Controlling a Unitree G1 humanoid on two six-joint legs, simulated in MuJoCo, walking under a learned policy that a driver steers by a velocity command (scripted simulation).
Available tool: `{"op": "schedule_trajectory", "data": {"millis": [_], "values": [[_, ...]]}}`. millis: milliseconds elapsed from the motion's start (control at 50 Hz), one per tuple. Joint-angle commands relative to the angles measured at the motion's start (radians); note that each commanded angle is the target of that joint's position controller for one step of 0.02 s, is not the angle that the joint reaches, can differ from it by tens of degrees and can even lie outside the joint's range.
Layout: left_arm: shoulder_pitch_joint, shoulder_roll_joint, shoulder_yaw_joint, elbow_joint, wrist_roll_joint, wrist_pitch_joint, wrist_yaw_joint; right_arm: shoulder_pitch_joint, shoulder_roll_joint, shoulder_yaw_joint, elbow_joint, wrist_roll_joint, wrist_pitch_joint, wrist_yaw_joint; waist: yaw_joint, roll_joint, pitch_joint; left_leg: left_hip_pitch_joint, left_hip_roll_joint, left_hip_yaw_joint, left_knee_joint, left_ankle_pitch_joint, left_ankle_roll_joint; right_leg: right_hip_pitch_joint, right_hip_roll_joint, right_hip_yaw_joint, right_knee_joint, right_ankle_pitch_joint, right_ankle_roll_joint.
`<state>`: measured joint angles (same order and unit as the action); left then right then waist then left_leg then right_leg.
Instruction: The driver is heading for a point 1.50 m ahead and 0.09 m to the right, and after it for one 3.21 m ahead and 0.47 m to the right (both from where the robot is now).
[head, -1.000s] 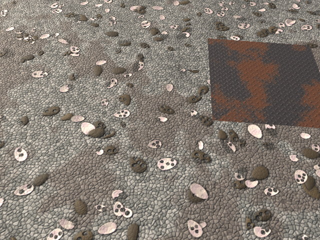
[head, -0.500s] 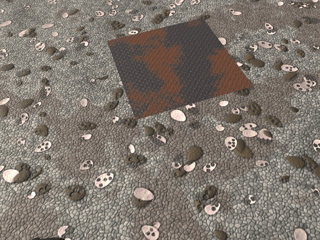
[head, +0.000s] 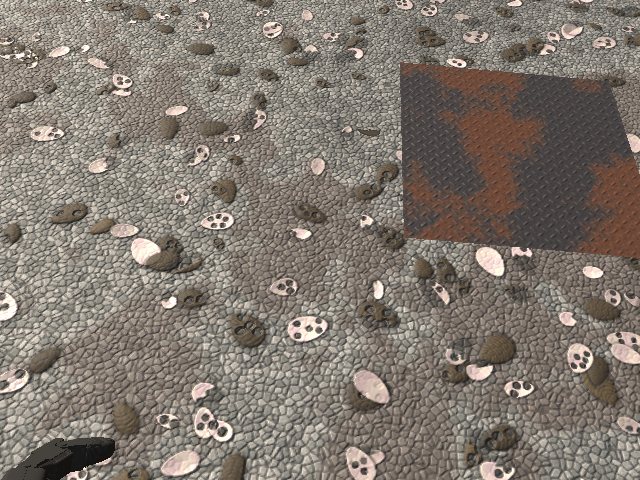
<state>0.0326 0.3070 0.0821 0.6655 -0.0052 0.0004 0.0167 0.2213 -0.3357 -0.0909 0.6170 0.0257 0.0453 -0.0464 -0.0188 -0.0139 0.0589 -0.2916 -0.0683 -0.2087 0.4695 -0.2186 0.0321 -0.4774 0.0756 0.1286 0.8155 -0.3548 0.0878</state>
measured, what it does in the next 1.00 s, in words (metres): walks ahead: right foot, then left foot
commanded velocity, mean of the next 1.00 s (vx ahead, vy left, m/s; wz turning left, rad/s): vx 0.29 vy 0.00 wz -0.08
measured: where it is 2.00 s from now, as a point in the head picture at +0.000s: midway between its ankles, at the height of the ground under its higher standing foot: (465, 237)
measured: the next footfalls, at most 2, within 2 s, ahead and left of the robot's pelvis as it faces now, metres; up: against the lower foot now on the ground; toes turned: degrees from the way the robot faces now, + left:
right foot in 0.14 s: +0.10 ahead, -0.13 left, +0.00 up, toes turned +17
left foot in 0.50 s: +0.01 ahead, +0.12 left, +0.00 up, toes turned +11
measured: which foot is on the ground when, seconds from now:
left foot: down 0.00-0.14, up 0.16-0.48, down 0.50-0.96, up 0.98-1.00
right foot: up 0.00-0.12, down 0.14-0.50, up 0.52-0.96, down 0.98-1.00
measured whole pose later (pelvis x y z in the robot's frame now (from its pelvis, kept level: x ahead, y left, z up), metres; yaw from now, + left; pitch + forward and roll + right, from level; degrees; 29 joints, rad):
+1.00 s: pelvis +0.20 -0.09 -0.05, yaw -10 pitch +2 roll +1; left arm 0.08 0.35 0.07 0.62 0.02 0.02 -0.08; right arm 0.42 -0.33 -0.08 0.80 -0.05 -0.04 0.00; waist -0.04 0.02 0.01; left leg 0.06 0.22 0.26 0.70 -0.52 -0.10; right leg -0.58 -0.01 -0.10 0.81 -0.29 -0.13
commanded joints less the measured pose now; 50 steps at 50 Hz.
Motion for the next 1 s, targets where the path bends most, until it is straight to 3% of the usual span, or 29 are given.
{"op": "schedule_trajectory", "data": {"millis": [20,100,120,140,160,180,200,240,280,320,400,460,480,500,520,540,560,580,620,720,740,800,880,900,920,940,960,980,1000], "values": [[-0.015,0.063,0.016,-0.06,-0.005,-0.023,-0.007,-0.036,-0.177,-0.054,-0.089,-0.001,-0.001,-0.002,0.006,0.186,-0.172,0.154,0.195,-0.278,-0.055,0.382,0.157,0.026,0.033,-0.011,-0.118,0.027,0.001],[0.063,0.099,0.037,-0.033,-0.011,-0.042,-0.018,-0.102,-0.166,-0.052,-0.116,0.012,0.007,0.005,0.04,0.22,-0.166,0.099,0.146,-0.349,-0.011,0.281,0.108,0.194,0.019,-0.017,-0.384,0.135,-0.027],[0.095,0.116,0.047,-0.018,-0.007,-0.044,-0.015,-0.109,-0.145,-0.044,-0.123,0.015,0.007,0.004,0.049,0.198,-0.173,0.043,0.107,-0.33,0.031,0.16,0.072,0.3,-0.03,-0.009,-0.479,0.238,-0.047],[0.101,0.168,0.058,-0.027,0.005,-0.038,-0.009,-0.035,-0.085,-0.027,-0.115,0.0,0.009,0.008,0.009,0.028,-0.218,-0.065,0.02,-0.226,0.205,-0.188,0.025,0.437,-0.23,0.166,-0.506,0.254,-0.122],[0.07,0.214,0.06,-0.037,0.039,-0.03,-0.008,0.021,-0.081,-0.027,-0.134,-0.001,0.002,0.014,-0.047,-0.233,-0.17,-0.27,-0.105,-0.056,0.409,-0.455,-0.027,0.439,-0.418,0.421,-0.532,0.39,-0.278],[0.045,0.18,0.056,-0.052,0.049,-0.035,-0.007,0.018,-0.17,-0.05,-0.127,-0.01,-0.009,0.018,-0.037,-0.215,-0.126,-0.338,0.003,-0.015,0.602,-0.41,-0.067,0.377,-0.494,0.463,-0.553,0.352,-0.35],[0.015,0.121,0.039,-0.065,0.041,-0.036,0.001,-0.004,-0.214,-0.063,-0.103,-0.005,-0.008,0.019,-0.028,-0.135,-0.1,-0.319,0.04,0.013,0.673,-0.328,-0.082,0.324,-0.427,0.347,-0.54,0.285,-0.333],[-0.005,0.089,0.024,-0.063,0.015,-0.025,0.016,-0.006,-0.169,-0.053,-0.08,-0.016,0.004,0.016,-0.017,-0.083,-0.075,-0.315,0.048,0.049,0.762,-0.222,-0.107,0.293,-0.32,0.197,-0.528,0.242,-0.29],[0.04,0.101,0.019,-0.045,0.013,-0.016,0.025,-0.032,-0.111,-0.028,-0.094,-0.009,0.001,0.022,0.01,-0.086,-0.064,-0.317,0.052,0.1,0.737,-0.193,-0.12,0.302,-0.287,0.11,-0.532,0.343,-0.304],[0.102,0.119,0.023,-0.025,0.018,-0.01,0.024,-0.083,-0.083,-0.011,-0.114,-0.008,-0.008,0.021,0.047,-0.113,-0.09,-0.327,0.057,0.116,0.637,-0.206,-0.128,0.386,-0.295,0.086,-0.515,0.431,-0.325],[0.093,0.094,0.002,0.001,0.005,-0.01,-0.009,-0.074,0.004,0.03,-0.089,-0.035,-0.018,0.021,0.035,-0.162,-0.145,-0.044,0.073,0.157,0.253,-0.252,-0.121,0.324,-0.258,0.051,-0.479,0.499,-0.311],[0.125,0.166,0.018,0.015,-0.031,-0.006,-0.023,-0.02,-0.054,0.004,-0.049,-0.025,-0.019,0.017,0.006,-0.168,-0.105,0.128,0.008,0.213,-0.106,0.013,-0.092,0.269,-0.24,0.105,-0.425,0.522,-0.28],[0.149,0.174,0.02,0.017,-0.038,-0.013,-0.023,-0.006,-0.096,-0.007,-0.051,-0.023,-0.02,0.011,0.009,-0.149,-0.122,0.222,0.046,0.166,-0.138,0.077,-0.059,0.219,-0.228,0.132,-0.41,0.469,-0.236],[0.147,0.138,0.008,0.004,-0.021,-0.024,-0.027,0.042,-0.148,-0.019,-0.056,-0.029,-0.015,-0.002,0.0,-0.057,-0.176,0.351,0.18,0.08,-0.091,0.258,-0.013,0.129,-0.193,0.111,-0.335,0.312,-0.174],[0.157,0.056,-0.013,-0.012,-0.023,-0.034,-0.029,0.056,-0.207,-0.035,-0.045,-0.049,-0.006,-0.005,0.005,0.199,-0.207,0.401,0.34,-0.044,-0.088,0.169,0.102,-0.047,-0.063,-0.053,-0.192,-0.055,-0.101],[0.111,0.098,-0.006,-0.026,-0.039,-0.036,-0.025,0.095,-0.188,-0.043,-0.039,-0.049,-0.012,0.004,-0.068,0.266,-0.184,0.346,0.445,-0.18,-0.198,-0.197,0.204,-0.145,-0.068,-0.133,0.014,-0.214,-0.076],[0.069,0.143,0.014,-0.045,-0.046,-0.032,-0.024,0.112,-0.144,-0.028,-0.036,-0.046,-0.034,0.008,-0.087,0.234,-0.111,0.327,0.463,-0.245,-0.278,-0.456,0.214,-0.262,-0.116,-0.095,0.194,-0.196,-0.076],[0.089,0.135,0.021,-0.038,-0.045,-0.022,-0.022,0.072,-0.118,-0.017,-0.033,-0.034,-0.059,0.006,-0.054,0.234,-0.061,0.322,0.435,-0.225,-0.302,-0.526,0.172,-0.334,-0.137,-0.075,0.279,-0.145,-0.08],[0.12,0.113,0.023,-0.029,-0.03,-0.014,-0.024,0.038,-0.077,-0.005,-0.024,-0.015,-0.099,0.004,-0.032,0.207,-0.008,0.339,0.403,-0.118,-0.329,-0.447,0.123,-0.41,-0.167,-0.048,0.33,-0.019,-0.067],[0.091,0.058,0.006,-0.069,-0.033,-0.021,-0.045,0.076,-0.077,-0.014,0.002,-0.035,-0.137,0.011,-0.038,0.141,0.013,0.326,0.383,0.112,-0.37,-0.234,0.104,-0.427,-0.201,-0.08,0.328,0.166,-0.038],[0.035,0.08,0.012,-0.078,0.082,0.017,-0.093,0.132,-0.092,-0.009,0.037,-0.087,-0.129,0.027,-0.044,0.066,0.028,0.262,0.385,0.169,-0.391,-0.25,0.09,-0.379,-0.171,-0.118,0.314,0.154,-0.051],[0.016,0.07,0.007,-0.101,0.043,0.038,-0.14,0.103,-0.112,-0.018,0.047,-0.078,-0.136,0.03,-0.02,0.154,0.065,0.223,0.391,0.279,-0.41,-0.245,0.058,-0.335,-0.201,-0.133,0.206,0.211,-0.081],[-0.071,0.076,-0.007,-0.132,0.038,0.035,-0.142,0.136,-0.14,-0.028,0.088,-0.082,-0.129,0.031,-0.035,0.134,0.103,0.282,0.41,0.391,-0.408,-0.205,0.044,-0.272,-0.2,-0.219,0.046,0.113,-0.163],[-0.08,0.076,-0.011,-0.136,0.039,0.035,-0.137,0.145,-0.149,-0.029,0.099,-0.082,-0.123,0.032,-0.035,0.132,0.105,0.301,0.407,0.422,-0.381,-0.131,0.042,-0.238,-0.183,-0.251,0.012,0.059,-0.191],[-0.056,0.082,-0.011,-0.132,0.038,0.034,-0.126,0.147,-0.164,-0.031,0.108,-0.08,-0.116,0.034,-0.015,0.134,0.081,0.312,0.401,0.458,-0.304,0.115,0.039,-0.156,-0.137,-0.294,-0.017,-0.008,-0.221],[0.038,0.102,-0.002,-0.106,0.033,0.03,-0.109,0.155,-0.184,-0.033,0.118,-0.075,-0.109,0.038,0.035,0.126,0.01,0.317,0.395,0.494,-0.124,0.483,0.04,-0.013,-0.061,-0.339,-0.02,-0.076,-0.249],[0.243,0.119,0.014,-0.045,0.023,0.017,-0.089,0.13,-0.205,-0.034,0.117,-0.061,-0.096,0.045,0.148,0.088,-0.109,0.257,0.373,0.527,0.177,0.8,0.038,0.243,0.026,-0.364,-0.066,-0.046,-0.276],[0.503,0.188,0.049,0.042,0.03,0.01,-0.071,0.125,-0.183,-0.02,0.095,-0.061,-0.097,0.05,0.261,-0.009,-0.262,0.023,0.342,0.519,0.555,0.683,0.004,0.619,0.042,-0.256,-0.118,-0.062,-0.293],[0.446,0.362,0.078,0.037,0.025,0.014,-0.055,0.116,0.017,0.033,0.001,-0.075,-0.11,0.07,0.15,-0.388,-0.244,-0.437,0.153,0.449,0.885,-0.303,-0.067,0.777,-0.252,0.337,-0.404,-0.5,-0.37]]}}
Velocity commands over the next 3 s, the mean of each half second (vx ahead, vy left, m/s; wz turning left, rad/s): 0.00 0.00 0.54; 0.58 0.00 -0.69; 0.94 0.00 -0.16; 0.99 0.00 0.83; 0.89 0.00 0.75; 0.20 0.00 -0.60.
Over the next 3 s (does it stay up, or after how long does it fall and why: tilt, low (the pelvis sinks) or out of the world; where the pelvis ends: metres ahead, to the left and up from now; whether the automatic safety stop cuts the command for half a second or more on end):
stays up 1.70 -0.13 -0.01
